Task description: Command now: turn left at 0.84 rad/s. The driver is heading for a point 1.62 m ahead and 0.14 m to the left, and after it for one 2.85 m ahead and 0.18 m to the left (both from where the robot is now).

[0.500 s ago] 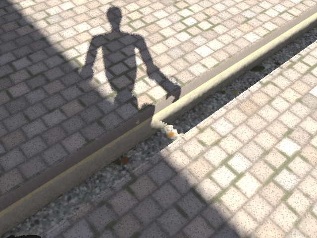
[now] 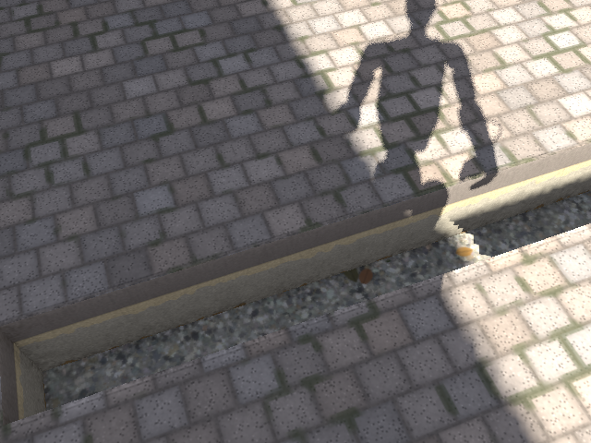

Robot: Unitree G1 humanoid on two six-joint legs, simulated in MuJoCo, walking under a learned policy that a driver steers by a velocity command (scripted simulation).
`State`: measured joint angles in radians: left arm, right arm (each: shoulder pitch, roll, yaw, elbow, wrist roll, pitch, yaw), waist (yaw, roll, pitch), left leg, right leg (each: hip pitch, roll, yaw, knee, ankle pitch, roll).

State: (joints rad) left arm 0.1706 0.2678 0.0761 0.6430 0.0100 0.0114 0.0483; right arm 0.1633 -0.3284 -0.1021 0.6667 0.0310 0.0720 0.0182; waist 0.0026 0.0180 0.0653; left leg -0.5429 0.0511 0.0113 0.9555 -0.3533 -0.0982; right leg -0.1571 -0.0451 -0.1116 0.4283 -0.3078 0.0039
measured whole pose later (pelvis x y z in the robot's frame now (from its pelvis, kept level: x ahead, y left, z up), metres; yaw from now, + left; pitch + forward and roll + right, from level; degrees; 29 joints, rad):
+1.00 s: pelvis +0.22 +0.13 -0.01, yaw +13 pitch +4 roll +3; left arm 0.53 0.24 0.03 0.75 -0.04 -0.02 0.02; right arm -0.03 -0.26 -0.04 0.55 0.04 -0.13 0.02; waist 0.12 -0.01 0.02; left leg -0.39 -0.05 -0.07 0.48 -0.17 -0.03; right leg -0.09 0.03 0.34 0.56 -0.50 -0.03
